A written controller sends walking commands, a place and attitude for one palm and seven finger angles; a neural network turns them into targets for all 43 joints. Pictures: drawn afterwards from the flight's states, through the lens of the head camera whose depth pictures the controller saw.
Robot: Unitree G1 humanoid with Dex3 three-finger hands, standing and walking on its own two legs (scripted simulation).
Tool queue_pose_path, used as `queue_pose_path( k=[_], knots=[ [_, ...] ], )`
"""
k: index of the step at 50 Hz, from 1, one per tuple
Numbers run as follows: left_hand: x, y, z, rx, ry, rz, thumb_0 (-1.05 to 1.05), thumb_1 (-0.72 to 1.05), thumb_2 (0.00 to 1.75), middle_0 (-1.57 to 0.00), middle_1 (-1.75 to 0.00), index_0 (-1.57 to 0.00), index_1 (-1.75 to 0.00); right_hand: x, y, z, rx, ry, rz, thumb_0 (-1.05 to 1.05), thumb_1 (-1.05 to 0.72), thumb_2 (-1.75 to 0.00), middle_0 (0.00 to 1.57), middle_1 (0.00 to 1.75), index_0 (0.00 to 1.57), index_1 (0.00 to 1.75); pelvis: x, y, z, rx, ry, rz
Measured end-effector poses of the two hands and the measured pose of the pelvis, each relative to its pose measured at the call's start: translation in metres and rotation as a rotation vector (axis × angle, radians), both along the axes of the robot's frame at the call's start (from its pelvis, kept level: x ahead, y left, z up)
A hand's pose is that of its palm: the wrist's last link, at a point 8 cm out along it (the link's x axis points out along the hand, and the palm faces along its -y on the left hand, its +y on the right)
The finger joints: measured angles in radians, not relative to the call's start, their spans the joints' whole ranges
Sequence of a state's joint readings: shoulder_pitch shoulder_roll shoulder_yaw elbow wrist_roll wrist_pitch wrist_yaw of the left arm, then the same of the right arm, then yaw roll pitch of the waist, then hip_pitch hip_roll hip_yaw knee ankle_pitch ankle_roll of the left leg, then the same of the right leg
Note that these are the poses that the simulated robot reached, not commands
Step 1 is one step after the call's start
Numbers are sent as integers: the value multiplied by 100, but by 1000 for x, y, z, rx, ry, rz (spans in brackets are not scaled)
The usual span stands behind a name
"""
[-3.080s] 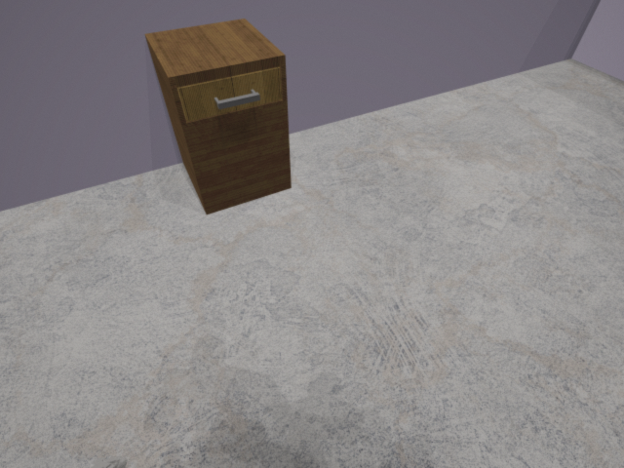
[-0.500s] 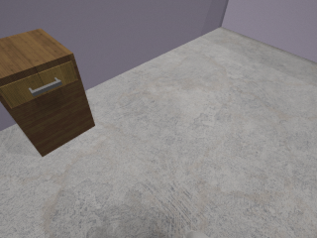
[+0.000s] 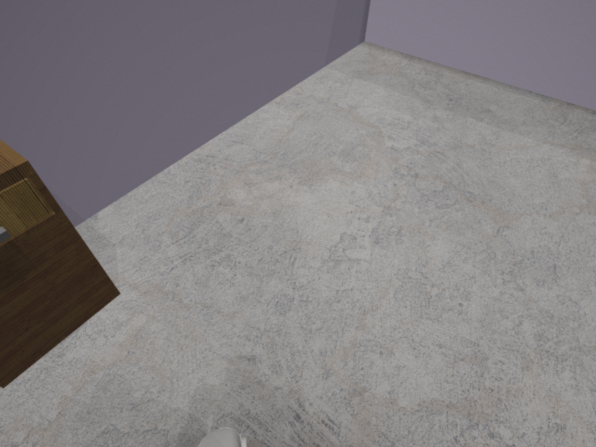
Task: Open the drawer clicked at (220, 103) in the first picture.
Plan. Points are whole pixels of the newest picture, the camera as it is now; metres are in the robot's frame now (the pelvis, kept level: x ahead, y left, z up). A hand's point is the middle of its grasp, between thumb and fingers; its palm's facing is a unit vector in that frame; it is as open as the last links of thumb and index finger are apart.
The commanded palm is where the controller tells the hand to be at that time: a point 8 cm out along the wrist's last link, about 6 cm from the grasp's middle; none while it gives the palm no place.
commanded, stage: walk to a spot facing it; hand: left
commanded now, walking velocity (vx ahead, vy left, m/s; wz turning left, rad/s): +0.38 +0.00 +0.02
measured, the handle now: out of the picture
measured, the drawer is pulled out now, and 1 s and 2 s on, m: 0.00 0.00 0.00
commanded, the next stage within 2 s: turn to face it in 0.36 s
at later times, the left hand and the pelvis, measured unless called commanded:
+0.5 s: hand (166, 383) +0.25 +0.24 -0.18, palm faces -0.03 -0.99 -0.14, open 7.4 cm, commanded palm none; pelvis +0.21 +0.06 +0.00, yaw -7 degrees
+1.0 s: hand (191, 312) +0.39 +0.23 -0.18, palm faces +0.13 -0.98 -0.17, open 7.3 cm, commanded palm none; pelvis +0.30 +0.04 -0.02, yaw +7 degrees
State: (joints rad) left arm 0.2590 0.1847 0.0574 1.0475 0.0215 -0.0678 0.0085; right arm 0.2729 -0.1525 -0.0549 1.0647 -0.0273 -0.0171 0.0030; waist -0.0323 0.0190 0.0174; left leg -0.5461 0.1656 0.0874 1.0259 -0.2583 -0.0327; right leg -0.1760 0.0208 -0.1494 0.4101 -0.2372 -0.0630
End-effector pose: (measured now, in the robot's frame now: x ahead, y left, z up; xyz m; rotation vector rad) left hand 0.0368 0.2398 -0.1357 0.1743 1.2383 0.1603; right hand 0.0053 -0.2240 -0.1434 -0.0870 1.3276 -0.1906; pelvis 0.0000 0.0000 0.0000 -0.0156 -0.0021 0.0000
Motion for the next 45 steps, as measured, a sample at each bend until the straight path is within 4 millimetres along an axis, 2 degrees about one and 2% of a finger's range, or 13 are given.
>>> queue_pose_path(
  k=[5,10,13,17,24,29,34,36,39,42,45],
  knots=[
    [-1,7,-11,-42,95,49,-1,93,90,-20,-30,-20,-30,95,-3,12,-45,-107,69,1,-94,-90,19,30,20,30,46,14,-1,-18,-4,7],
    [5,19,-33,-97,203,101,0,92,90,-20,-30,-20,-30,184,18,16,-89,-193,138,1,-93,-90,19,30,20,30,99,39,-15,-30,-17,5],
    [23,29,-39,-116,264,88,0,91,90,-20,-30,-20,-30,215,33,16,-106,-241,134,0,-92,-90,19,30,20,30,124,52,-19,-15,-30,-20],
    [78,42,-30,-110,235,46,0,91,90,-20,-30,-20,-30,216,52,19,-86,-204,74,0,-92,-90,19,30,20,30,154,61,-8,-6,-37,-52],
    [198,49,-14,-82,103,-31,0,91,90,-19,-30,-19,-30,189,56,17,-75,-42,-64,-1,-95,-90,20,30,21,30,204,63,3,7,-20,-114],
    [279,37,-7,-43,30,-109,0,92,90,-19,-30,-19,-30,168,65,8,-13,95,-131,0,-93,-90,20,30,20,30,237,51,2,12,-15,-119],
    [346,7,-10,-15,-67,-151,0,92,90,-19,-30,-19,-30,158,69,-12,77,242,-167,0,-92,-90,20,30,20,30,271,27,-13,33,-12,-81],
    [360,-4,-9,-18,-102,-143,0,92,90,-19,-30,-19,-30,164,65,-18,98,279,-157,0,-91,-90,20,30,20,30,278,22,-17,18,-10,-57],
    [366,-13,-5,-32,-130,-106,0,91,90,-20,-30,-20,-30,191,55,-19,93,269,-118,0,-91,-90,20,30,20,30,285,19,-14,16,-13,-17],
    [363,-13,-3,-41,-137,-50,-1,92,90,-20,-30,-20,-30,233,41,-16,63,199,-66,0,-91,-90,20,30,20,30,289,20,-10,14,-9,18],
    [360,-1,-4,-37,-143,-7,-2,92,90,-20,-30,-20,-30,280,29,-10,20,102,-2,0,-91,-90,20,30,20,30,293,24,-9,11,-4,54]
  ],
)
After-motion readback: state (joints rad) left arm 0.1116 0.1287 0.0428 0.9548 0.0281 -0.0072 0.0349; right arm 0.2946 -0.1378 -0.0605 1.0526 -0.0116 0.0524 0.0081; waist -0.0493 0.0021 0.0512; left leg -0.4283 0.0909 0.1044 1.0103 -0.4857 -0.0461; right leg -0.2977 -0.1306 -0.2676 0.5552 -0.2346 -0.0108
